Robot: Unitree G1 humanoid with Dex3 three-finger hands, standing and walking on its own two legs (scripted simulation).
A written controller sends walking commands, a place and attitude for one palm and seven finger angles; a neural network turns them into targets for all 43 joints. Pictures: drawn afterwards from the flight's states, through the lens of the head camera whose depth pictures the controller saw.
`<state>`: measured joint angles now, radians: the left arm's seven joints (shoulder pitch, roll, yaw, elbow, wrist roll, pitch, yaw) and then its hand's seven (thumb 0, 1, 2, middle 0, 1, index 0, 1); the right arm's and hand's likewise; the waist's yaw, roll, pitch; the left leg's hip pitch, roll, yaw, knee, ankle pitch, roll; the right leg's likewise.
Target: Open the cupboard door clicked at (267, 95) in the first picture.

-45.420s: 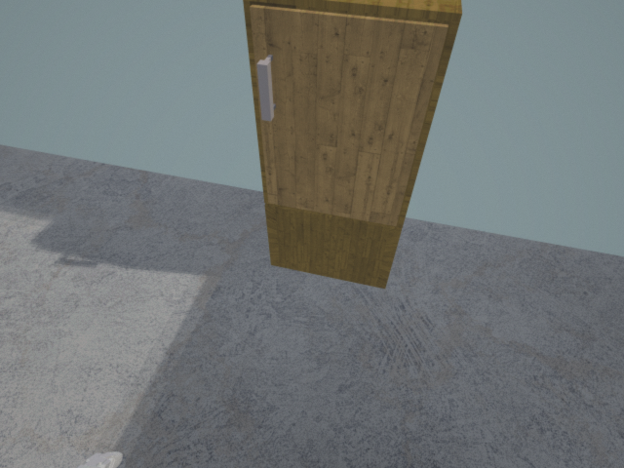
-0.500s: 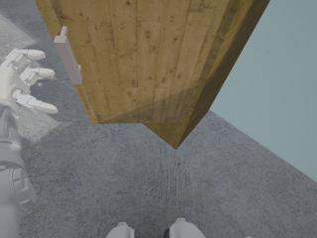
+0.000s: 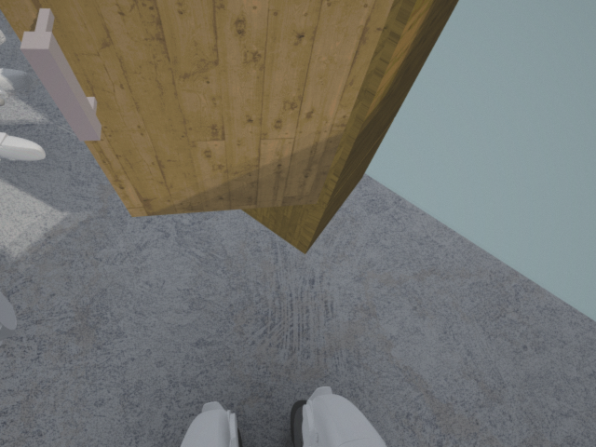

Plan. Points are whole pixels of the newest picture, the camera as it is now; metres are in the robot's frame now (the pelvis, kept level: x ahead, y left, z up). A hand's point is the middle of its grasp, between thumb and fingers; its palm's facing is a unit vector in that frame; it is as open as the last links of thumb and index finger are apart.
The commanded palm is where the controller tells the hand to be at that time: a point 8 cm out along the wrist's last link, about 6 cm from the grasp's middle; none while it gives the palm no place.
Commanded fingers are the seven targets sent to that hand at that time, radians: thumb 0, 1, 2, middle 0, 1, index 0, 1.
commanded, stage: move the hooked fingers beside the handle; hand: left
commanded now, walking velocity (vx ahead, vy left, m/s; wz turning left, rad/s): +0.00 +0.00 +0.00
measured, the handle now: (69, 80) +0.56 +0.24 +0.09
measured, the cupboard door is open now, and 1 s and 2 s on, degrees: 43 43 42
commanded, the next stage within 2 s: slide the fingers in behind the handle in 0.72 s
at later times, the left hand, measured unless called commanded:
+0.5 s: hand out of the picture +0.51 +0.30 +0.09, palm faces +0.04 -1.00 +0.01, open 14.0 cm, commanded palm +0.49 +0.34 +0.09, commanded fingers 0.00 -0.50 0.30 -0.30 -1.20 -0.30 -1.20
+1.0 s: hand (11, 107) +0.52 +0.29 +0.08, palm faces +0.02 -1.00 +0.00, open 14.0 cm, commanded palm +0.50 +0.32 +0.09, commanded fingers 0.00 -0.50 0.30 -0.30 -1.20 -0.30 -1.20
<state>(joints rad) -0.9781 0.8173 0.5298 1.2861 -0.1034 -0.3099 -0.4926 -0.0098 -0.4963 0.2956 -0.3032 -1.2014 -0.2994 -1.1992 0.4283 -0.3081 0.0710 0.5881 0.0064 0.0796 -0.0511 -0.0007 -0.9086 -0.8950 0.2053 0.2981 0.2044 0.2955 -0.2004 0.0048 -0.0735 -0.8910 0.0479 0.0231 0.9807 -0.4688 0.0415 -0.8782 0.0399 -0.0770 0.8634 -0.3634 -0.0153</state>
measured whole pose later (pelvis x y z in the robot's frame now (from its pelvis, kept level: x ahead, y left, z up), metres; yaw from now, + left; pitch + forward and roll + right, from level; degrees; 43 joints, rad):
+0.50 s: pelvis +0.01 +0.01 +0.00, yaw +0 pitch +22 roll -5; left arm -0.93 0.78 0.52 1.25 -0.11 -0.30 -0.49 -0.01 -0.50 0.30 -0.30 -1.20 -0.30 -1.20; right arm 0.41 -0.29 0.08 0.56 0.00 0.10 -0.03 0.00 -0.91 -0.89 0.21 0.30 0.21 0.30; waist -0.19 0.01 -0.09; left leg -0.89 0.05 0.02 0.99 -0.49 0.05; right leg -0.87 0.04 -0.08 0.86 -0.38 0.00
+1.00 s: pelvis +0.01 +0.01 +0.00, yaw +0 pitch +23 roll -5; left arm -0.96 0.77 0.49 1.22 -0.12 -0.31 -0.47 -0.01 -0.50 0.30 -0.30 -1.20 -0.30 -1.20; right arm 0.43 -0.29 0.08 0.58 0.00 0.11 -0.03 0.00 -0.91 -0.89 0.21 0.30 0.20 0.30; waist -0.19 0.01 -0.08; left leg -0.93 0.05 0.01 1.01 -0.49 0.05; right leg -0.90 0.04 -0.09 0.87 -0.38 0.00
